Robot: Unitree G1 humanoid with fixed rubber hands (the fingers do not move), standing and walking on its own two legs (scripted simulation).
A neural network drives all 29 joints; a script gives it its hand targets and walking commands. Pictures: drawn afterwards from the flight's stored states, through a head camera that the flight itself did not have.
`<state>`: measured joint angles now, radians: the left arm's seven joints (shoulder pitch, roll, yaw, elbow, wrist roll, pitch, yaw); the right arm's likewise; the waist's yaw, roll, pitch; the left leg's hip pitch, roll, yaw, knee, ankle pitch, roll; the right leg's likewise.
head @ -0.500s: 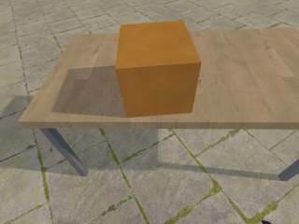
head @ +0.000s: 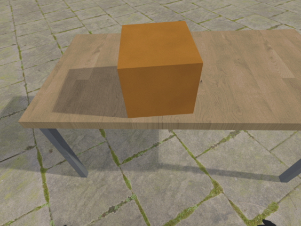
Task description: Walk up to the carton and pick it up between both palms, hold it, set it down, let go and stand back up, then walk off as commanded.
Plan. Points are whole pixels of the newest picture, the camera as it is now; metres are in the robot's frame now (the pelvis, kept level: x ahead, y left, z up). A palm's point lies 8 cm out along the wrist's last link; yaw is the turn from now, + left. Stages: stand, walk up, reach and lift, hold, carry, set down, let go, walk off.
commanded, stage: stand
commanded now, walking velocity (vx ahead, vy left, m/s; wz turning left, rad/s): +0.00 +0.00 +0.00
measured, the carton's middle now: (157, 68) +0.70 +0.01 +0.03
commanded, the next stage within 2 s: none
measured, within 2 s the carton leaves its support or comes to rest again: neither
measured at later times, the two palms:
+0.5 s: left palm out of the picture +0.08 +0.30 -0.09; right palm out of the picture +0.10 -0.29 -0.09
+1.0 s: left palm out of the picture +0.08 +0.30 -0.09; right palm out of the picture +0.09 -0.29 -0.09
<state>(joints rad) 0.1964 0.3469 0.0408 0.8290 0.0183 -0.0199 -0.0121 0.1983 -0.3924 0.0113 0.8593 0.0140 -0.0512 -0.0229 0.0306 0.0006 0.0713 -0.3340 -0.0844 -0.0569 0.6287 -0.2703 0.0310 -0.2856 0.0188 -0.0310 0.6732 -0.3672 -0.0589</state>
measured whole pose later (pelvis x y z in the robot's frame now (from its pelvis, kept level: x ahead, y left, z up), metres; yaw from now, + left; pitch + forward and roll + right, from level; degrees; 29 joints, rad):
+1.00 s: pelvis -0.03 +0.01 +0.01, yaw +0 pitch -1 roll +0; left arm 0.16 0.35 0.01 0.88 0.02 -0.03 -0.01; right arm 0.12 -0.39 0.01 0.97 0.01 -0.03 0.00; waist 0.03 0.00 0.03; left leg -0.33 -0.08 -0.06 0.53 -0.18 0.03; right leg -0.29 0.02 -0.03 0.58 -0.27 -0.05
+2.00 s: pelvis -0.02 +0.01 +0.01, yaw +0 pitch -1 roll +0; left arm 0.16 0.35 0.01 0.88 0.02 -0.03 -0.01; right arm 0.12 -0.39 0.01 0.98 0.01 -0.03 0.00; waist 0.03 0.00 0.01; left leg -0.33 -0.08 -0.06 0.52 -0.17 0.03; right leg -0.29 0.02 -0.03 0.57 -0.27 -0.05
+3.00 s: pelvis -0.02 +0.01 +0.01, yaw +0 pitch -1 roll +0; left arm 0.16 0.35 0.01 0.88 0.02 -0.03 -0.01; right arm 0.12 -0.39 0.01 1.00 0.01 -0.03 0.00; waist 0.03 0.00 0.00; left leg -0.33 -0.08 -0.06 0.52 -0.17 0.03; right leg -0.29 0.02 -0.03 0.57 -0.27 -0.05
